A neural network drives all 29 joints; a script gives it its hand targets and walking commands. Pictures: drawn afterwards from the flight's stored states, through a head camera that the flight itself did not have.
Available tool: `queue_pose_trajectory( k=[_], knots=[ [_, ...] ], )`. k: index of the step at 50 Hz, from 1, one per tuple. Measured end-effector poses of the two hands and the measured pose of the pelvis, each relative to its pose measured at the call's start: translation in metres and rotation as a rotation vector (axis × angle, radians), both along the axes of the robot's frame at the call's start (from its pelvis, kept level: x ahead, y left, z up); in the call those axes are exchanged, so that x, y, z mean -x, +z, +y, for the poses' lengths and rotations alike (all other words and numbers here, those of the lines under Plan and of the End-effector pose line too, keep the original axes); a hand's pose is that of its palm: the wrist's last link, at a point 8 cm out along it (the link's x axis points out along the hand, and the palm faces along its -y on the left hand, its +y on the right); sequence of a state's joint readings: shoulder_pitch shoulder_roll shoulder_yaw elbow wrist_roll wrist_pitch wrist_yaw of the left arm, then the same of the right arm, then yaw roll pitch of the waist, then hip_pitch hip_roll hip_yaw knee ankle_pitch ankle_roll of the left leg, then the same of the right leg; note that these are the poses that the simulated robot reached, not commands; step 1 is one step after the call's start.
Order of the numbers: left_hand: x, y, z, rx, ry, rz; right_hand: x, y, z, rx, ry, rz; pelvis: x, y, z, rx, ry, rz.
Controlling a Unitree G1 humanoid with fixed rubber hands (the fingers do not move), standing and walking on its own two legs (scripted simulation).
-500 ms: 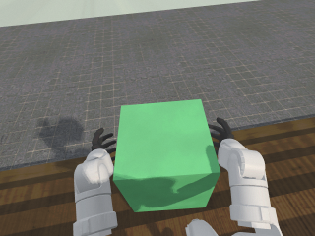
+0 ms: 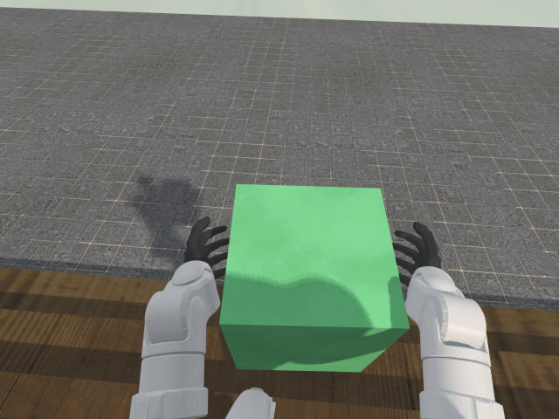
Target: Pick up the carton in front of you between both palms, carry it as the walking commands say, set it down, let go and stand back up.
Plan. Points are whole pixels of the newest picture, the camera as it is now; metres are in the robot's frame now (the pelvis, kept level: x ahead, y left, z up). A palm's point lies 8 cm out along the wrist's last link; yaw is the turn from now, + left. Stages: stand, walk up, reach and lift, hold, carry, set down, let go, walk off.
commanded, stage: carry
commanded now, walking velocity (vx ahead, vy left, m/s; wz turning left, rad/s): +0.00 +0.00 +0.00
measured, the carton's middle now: (303, 285) +0.33 +0.03 +0.00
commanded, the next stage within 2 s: none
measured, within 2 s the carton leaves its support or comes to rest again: neither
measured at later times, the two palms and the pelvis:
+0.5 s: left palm (250, 184) +0.67 +0.18 -0.11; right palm (374, 194) +0.66 -0.13 -0.10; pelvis +0.36 +0.03 -0.15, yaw +2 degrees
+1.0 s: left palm (273, 152) +1.07 +0.17 -0.30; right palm (355, 160) +1.08 -0.14 -0.32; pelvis +0.77 +0.01 -0.37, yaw -1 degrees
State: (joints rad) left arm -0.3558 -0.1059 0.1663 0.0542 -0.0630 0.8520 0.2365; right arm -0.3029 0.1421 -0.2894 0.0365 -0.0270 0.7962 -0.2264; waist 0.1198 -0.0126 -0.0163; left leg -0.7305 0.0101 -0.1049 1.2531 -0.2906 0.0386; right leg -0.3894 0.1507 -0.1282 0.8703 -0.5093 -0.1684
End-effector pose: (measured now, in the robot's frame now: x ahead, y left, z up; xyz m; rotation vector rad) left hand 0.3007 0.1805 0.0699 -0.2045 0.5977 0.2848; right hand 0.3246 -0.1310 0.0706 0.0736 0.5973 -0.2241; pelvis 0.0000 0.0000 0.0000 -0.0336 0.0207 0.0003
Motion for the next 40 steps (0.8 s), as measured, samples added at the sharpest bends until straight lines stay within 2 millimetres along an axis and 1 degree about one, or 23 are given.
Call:
queue_pose_trajectory(
  k=[3,5,9,11,13,15,18,21,25,28,30,32,34,37,40],
  knots=[
    [-0.039,-0.018,-0.003,0.013,-0.010,0.014,-0.031,-0.023,-0.001,-0.040,-0.018,0.019,-0.038,-0.013,0.006,-0.015,-0.006,0.008],
    [-0.069,-0.028,-0.004,-0.010,-0.026,0.008,-0.056,-0.038,-0.002,-0.054,-0.035,0.014,-0.065,-0.025,0.012,-0.022,-0.017,0.009],
    [-0.136,-0.052,0.000,-0.044,-0.054,-0.026,-0.115,-0.070,0.002,-0.063,-0.051,-0.018,-0.130,-0.059,0.027,-0.011,-0.025,0.012],
    [-0.173,-0.070,0.005,-0.068,-0.067,-0.051,-0.148,-0.083,0.005,-0.058,-0.054,-0.046,-0.164,-0.083,0.033,-0.016,-0.019,-0.006],
    [-0.208,-0.089,0.005,-0.093,-0.088,-0.052,-0.175,-0.096,0.004,-0.048,-0.074,-0.047,-0.194,-0.100,0.036,-0.044,-0.006,-0.021],
    [-0.237,-0.107,0.001,-0.096,-0.106,-0.031,-0.197,-0.113,0.000,-0.043,-0.101,-0.024,-0.224,-0.112,0.041,-0.028,-0.002,-0.011],
    [-0.277,-0.135,-0.001,-0.067,-0.102,0.022,-0.230,-0.136,-0.001,-0.047,-0.094,0.027,-0.263,-0.124,0.043,-0.042,0.017,-0.001],
    [-0.314,-0.157,0.000,-0.051,-0.089,0.051,-0.271,-0.152,0.002,-0.078,-0.071,0.052,-0.304,-0.132,0.041,-0.046,0.015,0.008],
    [-0.373,-0.176,0.000,-0.036,-0.066,0.023,-0.337,-0.167,0.002,-0.063,-0.055,0.025,-0.363,-0.151,0.032,-0.035,0.026,0.018],
    [-0.424,-0.189,-0.002,-0.049,-0.044,-0.040,-0.394,-0.178,-0.002,-0.042,-0.041,-0.040,-0.415,-0.178,0.023,-0.041,0.029,0.017],
    [-0.461,-0.200,-0.005,-0.064,-0.032,-0.087,-0.435,-0.191,-0.006,-0.017,-0.035,-0.086,-0.454,-0.203,0.017,-0.044,0.025,0.006],
    [-0.496,-0.214,-0.004,-0.071,0.002,-0.134,-0.481,-0.211,-0.007,0.013,-0.006,-0.134,-0.491,-0.237,0.009,-0.053,0.020,-0.009],
    [-0.521,-0.235,-0.001,-0.079,0.019,-0.124,-0.520,-0.234,-0.006,0.051,0.013,-0.128,-0.519,-0.260,0.005,-0.018,0.003,-0.015],
    [-0.553,-0.273,-0.001,-0.041,0.019,-0.057,-0.565,-0.272,-0.004,0.042,0.020,-0.059,-0.560,-0.283,-0.002,-0.021,0.001,0.004],
    [-0.588,-0.307,-0.003,-0.022,0.023,0.027,-0.599,-0.311,-0.004,-0.009,0.010,0.032,-0.600,-0.296,-0.003,-0.010,0.004,0.011]
  ],
)
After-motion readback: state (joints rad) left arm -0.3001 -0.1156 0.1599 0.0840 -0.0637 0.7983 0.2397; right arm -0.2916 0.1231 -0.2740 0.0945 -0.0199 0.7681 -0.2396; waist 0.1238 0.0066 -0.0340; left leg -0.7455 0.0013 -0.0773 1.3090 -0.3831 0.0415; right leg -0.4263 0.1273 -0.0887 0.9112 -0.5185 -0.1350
